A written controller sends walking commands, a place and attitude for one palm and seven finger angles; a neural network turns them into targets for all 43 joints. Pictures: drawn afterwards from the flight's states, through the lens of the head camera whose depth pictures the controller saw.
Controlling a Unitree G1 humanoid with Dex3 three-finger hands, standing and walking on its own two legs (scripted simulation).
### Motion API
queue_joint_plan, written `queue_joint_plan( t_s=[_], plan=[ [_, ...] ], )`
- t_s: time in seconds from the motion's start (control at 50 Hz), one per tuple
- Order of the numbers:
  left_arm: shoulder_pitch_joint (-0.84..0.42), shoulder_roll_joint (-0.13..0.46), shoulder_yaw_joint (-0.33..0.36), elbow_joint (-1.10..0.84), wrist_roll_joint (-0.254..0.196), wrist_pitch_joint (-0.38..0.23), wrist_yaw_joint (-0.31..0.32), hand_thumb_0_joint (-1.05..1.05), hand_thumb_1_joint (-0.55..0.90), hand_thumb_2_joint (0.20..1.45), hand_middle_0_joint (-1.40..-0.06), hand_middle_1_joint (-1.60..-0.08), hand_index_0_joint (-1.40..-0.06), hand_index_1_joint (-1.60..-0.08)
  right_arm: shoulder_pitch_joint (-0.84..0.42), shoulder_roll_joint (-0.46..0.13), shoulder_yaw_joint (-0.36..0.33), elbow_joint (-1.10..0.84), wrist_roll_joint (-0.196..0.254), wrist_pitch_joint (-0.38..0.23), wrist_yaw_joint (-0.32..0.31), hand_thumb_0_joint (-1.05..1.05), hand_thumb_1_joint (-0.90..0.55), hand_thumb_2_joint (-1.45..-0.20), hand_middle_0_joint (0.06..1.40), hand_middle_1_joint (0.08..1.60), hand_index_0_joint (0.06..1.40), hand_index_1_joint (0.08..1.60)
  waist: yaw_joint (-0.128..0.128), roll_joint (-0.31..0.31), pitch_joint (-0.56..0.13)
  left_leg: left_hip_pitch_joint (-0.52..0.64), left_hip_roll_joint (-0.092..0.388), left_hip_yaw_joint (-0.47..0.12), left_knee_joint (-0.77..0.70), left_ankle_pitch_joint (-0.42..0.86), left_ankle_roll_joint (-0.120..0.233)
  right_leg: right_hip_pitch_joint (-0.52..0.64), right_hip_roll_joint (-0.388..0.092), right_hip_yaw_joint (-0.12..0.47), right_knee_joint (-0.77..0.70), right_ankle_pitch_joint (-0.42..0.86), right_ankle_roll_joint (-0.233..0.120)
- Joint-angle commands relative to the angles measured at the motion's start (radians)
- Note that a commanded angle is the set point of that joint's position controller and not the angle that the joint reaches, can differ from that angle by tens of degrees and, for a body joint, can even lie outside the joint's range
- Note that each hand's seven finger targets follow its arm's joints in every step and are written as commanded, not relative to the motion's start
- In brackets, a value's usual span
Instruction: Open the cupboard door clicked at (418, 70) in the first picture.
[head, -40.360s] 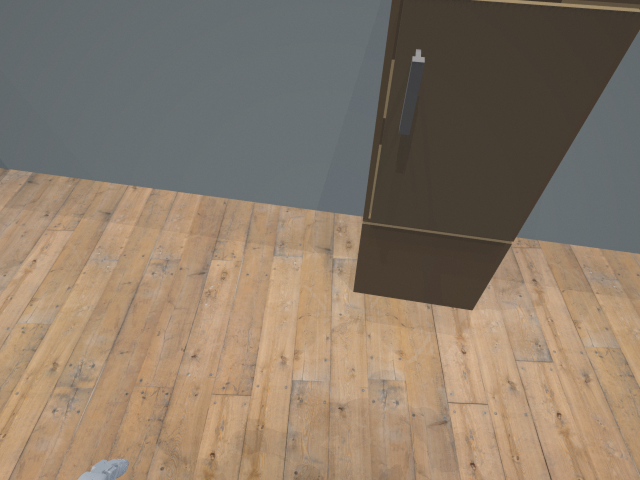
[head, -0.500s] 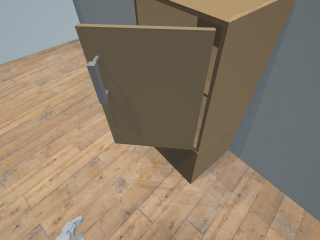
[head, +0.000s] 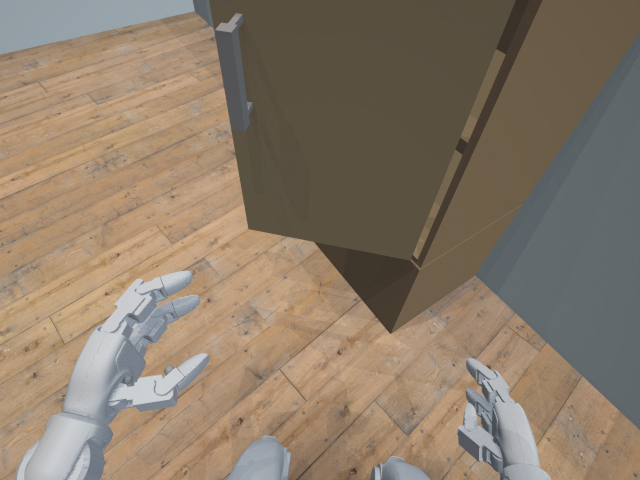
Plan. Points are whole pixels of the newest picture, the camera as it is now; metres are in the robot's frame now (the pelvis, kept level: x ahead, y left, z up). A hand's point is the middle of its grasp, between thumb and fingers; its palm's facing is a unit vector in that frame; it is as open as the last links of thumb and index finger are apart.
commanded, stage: raise the hand with hooked fingers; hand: left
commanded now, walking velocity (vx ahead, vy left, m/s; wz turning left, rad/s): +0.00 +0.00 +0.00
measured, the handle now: (239, 75) +0.64 +0.20 +0.15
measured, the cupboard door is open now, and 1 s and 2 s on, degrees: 44 44 44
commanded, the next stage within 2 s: move the hooked fingers beside the handle in 1.48 s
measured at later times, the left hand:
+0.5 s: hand (125, 301) +0.26 +0.24 +0.11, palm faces -0.07 -1.00 -0.06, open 12.7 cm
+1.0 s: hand (92, 222) +0.31 +0.27 +0.17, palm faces -0.05 -1.00 -0.05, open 14.0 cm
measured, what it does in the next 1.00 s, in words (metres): rises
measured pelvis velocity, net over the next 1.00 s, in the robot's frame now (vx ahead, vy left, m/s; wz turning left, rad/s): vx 0.02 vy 0.00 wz -0.02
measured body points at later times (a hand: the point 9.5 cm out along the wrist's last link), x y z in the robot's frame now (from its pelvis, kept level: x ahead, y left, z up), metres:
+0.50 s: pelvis +0.01 +0.01 +0.03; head +0.04 +0.02 +0.48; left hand +0.26 +0.29 +0.11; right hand +0.17 -0.25 -0.02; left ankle +0.03 +0.12 -0.66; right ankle +0.03 -0.12 -0.66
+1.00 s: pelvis +0.02 +0.00 +0.05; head +0.04 +0.00 +0.50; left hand +0.31 +0.32 +0.17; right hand +0.18 -0.24 -0.02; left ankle +0.03 +0.12 -0.66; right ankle +0.03 -0.12 -0.66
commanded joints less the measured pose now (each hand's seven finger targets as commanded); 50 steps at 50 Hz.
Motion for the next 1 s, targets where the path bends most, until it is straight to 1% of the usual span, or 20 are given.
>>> queue_joint_plan(
  t_s=[0.0, 0.02, 0.04, 0.06, 0.12, 0.16, 0.22, 0.3, 0.32, 0.38, 0.44, 0.56, 0.64, 0.72, 0.74, 0.82, 0.86, 0.92, 0.96, 0.98],
  plan=[
    [-0.08, 0.163, 0.122, -0.159, -0.049, 0.052, -0.01, 0.0, 0.153, 0.58, -0.253, -0.78, -0.253, -0.78, -0.019, -0.16, -0.068, -0.152, 0.018, -0.052, -0.029, 0.0, -0.9, -0.9, 0.2, 0.3, 0.2, 0.3, -0.04, 0.042, -0.222, 0.162, -0.033, 0.004, -0.273, 0.155, 0.031, 0.125, 0.042, 0.046, -0.24, 0.084, -0.006],
    [-0.077, 0.189, 0.16, -0.121, -0.065, 0.073, -0.009, 0.0, 0.13, 0.57, -0.255, -0.795, -0.255, -0.795, -0.029, -0.16, -0.064, -0.15, 0.017, -0.05, -0.032, 0.0, -0.9, -0.9, 0.2, 0.3, 0.2, 0.3, -0.027, 0.023, -0.206, 0.157, -0.034, 0.002, -0.281, 0.162, 0.03, 0.147, 0.048, 0.048, -0.248, 0.081, -0.01],
    [-0.1, 0.185, 0.161, -0.15, -0.075, 0.075, -0.008, 0.0, 0.107, 0.56, -0.257, -0.81, -0.257, -0.81, -0.028, -0.158, -0.058, -0.153, 0.018, -0.05, -0.032, 0.0, -0.9, -0.9, 0.2, 0.3, 0.2, 0.3, -0.029, 0.041, -0.215, 0.167, -0.034, 0.006, -0.291, 0.168, 0.029, 0.156, 0.043, 0.049, -0.256, 0.082, -0.007],
    [-0.094, 0.2, 0.192, -0.136, -0.082, 0.076, 0.0, 0.0, 0.083, 0.55, -0.258, -0.825, -0.258, -0.825, -0.025, -0.155, -0.058, -0.148, 0.015, -0.051, -0.033, 0.0, -0.9, -0.9, 0.2, 0.3, 0.2, 0.3, -0.022, 0.011, -0.219, 0.167, -0.033, 0.004, -0.303, 0.17, 0.027, 0.173, 0.042, 0.044, -0.261, 0.08, -0.007],
    [-0.13, 0.202, 0.191, -0.13, -0.096, 0.053, 0.002, 0.0, 0.013, 0.52, -0.263, -0.87, -0.263, -0.87, -0.021, -0.16, -0.052, -0.141, 0.013, -0.067, -0.032, 0.0, -0.9, -0.9, 0.2, 0.3, 0.2, 0.3, -0.023, 0.022, -0.177, 0.177, -0.033, 0.005, -0.32, 0.176, 0.026, 0.175, 0.045, 0.046, -0.276, 0.079, -0.012],
    [-0.136, 0.196, 0.184, -0.124, -0.094, 0.033, -0.003, 0.0, -0.033, 0.5, -0.267, -0.9, -0.267, -0.9, -0.002, -0.165, -0.054, -0.134, 0.014, -0.08, -0.029, 0.0, -0.9, -0.9, 0.2, 0.3, 0.2, 0.3, -0.032, 0.022, -0.188, 0.199, -0.032, 0.009, -0.331, 0.175, 0.027, 0.172, 0.043, 0.046, -0.287, 0.082, -0.008],
    [-0.176, 0.21, 0.185, -0.07, -0.096, 0.03, -0.02, 0.0, -0.103, 0.47, -0.272, -0.945, -0.272, -0.945, 0.009, -0.181, -0.055, -0.125, 0.017, -0.092, -0.031, 0.0, -0.9, -0.9, 0.2, 0.3, 0.2, 0.3, -0.042, -0.012, -0.13, 0.19, -0.033, 0.008, -0.349, 0.143, 0.028, 0.168, 0.043, 0.05, -0.311, 0.052, -0.007],
    [-0.209, 0.246, 0.207, -0.101, -0.094, 0.028, -0.036, 0.0, -0.197, 0.43, -0.278, -1.005, -0.278, -1.005, 0.029, -0.191, -0.062, -0.12, 0.021, -0.108, -0.037, 0.0, -0.9, -0.9, 0.2, 0.3, 0.2, 0.3, -0.034, 0.059, -0.188, 0.268, -0.032, 0.013, -0.375, 0.198, 0.029, 0.208, 0.038, 0.045, -0.314, 0.127, -0.008],
    [-0.225, 0.272, 0.23, -0.097, -0.097, 0.035, -0.036, 0.0, -0.22, 0.42, -0.28, -1.02, -0.28, -1.02, 0.033, -0.194, -0.059, -0.116, 0.019, -0.108, -0.037, 0.0, -0.9, -0.9, 0.2, 0.3, 0.2, 0.3, -0.029, 0.064, -0.183, 0.273, -0.033, 0.011, -0.376, 0.22, 0.028, 0.224, 0.044, 0.044, -0.313, 0.15, -0.013],
    [-0.251, 0.273, 0.242, -0.06, -0.108, 0.047, -0.041, 0.0, -0.29, 0.39, -0.285, -1.065, -0.285, -1.065, 0.035, -0.196, -0.06, -0.109, 0.023, -0.102, -0.043, 0.0, -0.9, -0.9, 0.2, 0.3, 0.2, 0.3, -0.039, 0.033, -0.143, 0.283, -0.032, 0.015, -0.394, 0.223, 0.028, 0.231, 0.044, 0.041, -0.338, 0.166, -0.007],
    [-0.324, 0.302, 0.252, -0.08, -0.103, 0.056, -0.052, 0.0, -0.36, 0.36, -0.29, -1.11, -0.29, -1.11, 0.032, -0.198, -0.055, -0.108, 0.024, -0.099, -0.045, 0.0, -0.9, -0.9, 0.2, 0.3, 0.2, 0.3, -0.034, 0.119, -0.162, 0.338, -0.032, 0.014, -0.413, 0.267, 0.025, 0.259, 0.046, 0.038, -0.339, 0.215, -0.015],
    [-0.393, 0.323, 0.268, -0.001, -0.109, 0.112, -0.088, 0.0, -0.5, 0.3, -0.3, -1.2, -0.3, -1.2, 0.031, -0.2, -0.047, -0.106, 0.027, -0.086, -0.051, 0.0, -0.9, -0.9, 0.2, 0.3, 0.2, 0.3, -0.036, 0.087, -0.152, 0.382, -0.03, 0.016, -0.439, 0.305, 0.025, 0.292, 0.051, 0.035, -0.372, 0.278, -0.012],
    [-0.467, 0.357, 0.298, 0.057, -0.12, 0.144, -0.122, 0.0, -0.5, 0.3, -0.3, -1.2, -0.3, -1.2, 0.027, -0.204, -0.04, -0.101, 0.028, -0.072, -0.059, 0.0, -0.9, -0.9, 0.2, 0.3, 0.2, 0.3, -0.038, 0.058, -0.141, 0.394, -0.033, 0.022, -0.45, 0.321, 0.027, 0.319, 0.053, 0.042, -0.399, 0.306, -0.012],
    [-0.545, 0.397, 0.322, 0.079, -0.124, 0.154, -0.146, 0.0, -0.5, 0.3, -0.3, -1.2, -0.3, -1.2, 0.02, -0.203, -0.033, -0.1, 0.026, -0.067, -0.063, 0.0, -0.9, -0.9, 0.2, 0.3, 0.2, 0.3, -0.031, 0.085, -0.161, 0.429, -0.035, 0.023, -0.46, 0.349, 0.028, 0.346, 0.054, 0.049, -0.411, 0.332, -0.016],
    [-0.559, 0.402, 0.33, 0.08, -0.124, 0.154, -0.152, 0.0, -0.5, 0.3, -0.3, -1.2, -0.3, -1.2, 0.022, -0.202, -0.034, -0.096, 0.027, -0.065, -0.064, 0.0, -0.9, -0.9, 0.2, 0.3, 0.2, 0.3, -0.033, 0.073, -0.179, 0.442, -0.033, 0.021, -0.465, 0.378, 0.028, 0.358, 0.052, 0.045, -0.411, 0.361, -0.015],
    [-0.608, 0.427, 0.344, 0.171, -0.13, 0.174, -0.18, 0.0, -0.5, 0.3, -0.3, -1.2, -0.3, -1.2, 0.024, -0.207, -0.032, -0.088, 0.03, -0.055, -0.07, 0.0, -0.9, -0.9, 0.2, 0.3, 0.2, 0.3, -0.033, 0.033, -0.145, 0.432, -0.036, 0.027, -0.472, 0.363, 0.03, 0.365, 0.052, 0.055, -0.435, 0.353, -0.013],
    [-0.656, 0.45, 0.352, 0.176, -0.128, 0.178, -0.191, 0.0, -0.5, 0.3, -0.3, -1.2, -0.3, -1.2, 0.021, -0.206, -0.031, -0.089, 0.032, -0.051, -0.072, 0.0, -0.9, -0.9, 0.2, 0.3, 0.2, 0.3, -0.033, 0.077, -0.167, 0.448, -0.038, 0.031, -0.483, 0.352, 0.03, 0.37, 0.045, 0.061, -0.446, 0.339, -0.013],
    [-0.689, 0.487, 0.377, 0.207, -0.133, 0.181, -0.202, 0.0, -0.5, 0.3, -0.3, -1.2, -0.3, -1.2, 0.024, -0.21, -0.03, -0.088, 0.03, -0.048, -0.073, 0.0, -0.9, -0.9, 0.2, 0.3, 0.2, 0.3, -0.026, 0.053, -0.159, 0.453, -0.038, 0.029, -0.49, 0.368, 0.033, 0.39, 0.046, 0.066, -0.458, 0.353, -0.016],
    [-0.712, 0.514, 0.4, 0.213, -0.132, 0.178, -0.209, 0.0, -0.5, 0.3, -0.3, -1.2, -0.3, -1.2, 0.032, -0.213, -0.033, -0.086, 0.031, -0.047, -0.073, 0.0, -0.9, -0.9, 0.2, 0.3, 0.2, 0.3, -0.023, 0.074, -0.207, 0.476, -0.04, 0.035, -0.492, 0.398, 0.034, 0.413, 0.042, 0.07, -0.458, 0.391, -0.013],
    [-0.68, 0.483, 0.383, 0.249, -0.135, 0.185, -0.215, 0.0, -0.5, 0.3, -0.3, -1.2, -0.3, -1.2, 0.035, -0.21, -0.035, -0.087, 0.032, -0.046, -0.072, 0.0, -0.9, -0.9, 0.2, 0.3, 0.2, 0.3, -0.027, 0.049, -0.196, 0.471, -0.04, 0.039, -0.493, 0.393, 0.035, 0.402, 0.042, 0.068, -0.461, 0.39, -0.01]
  ],
)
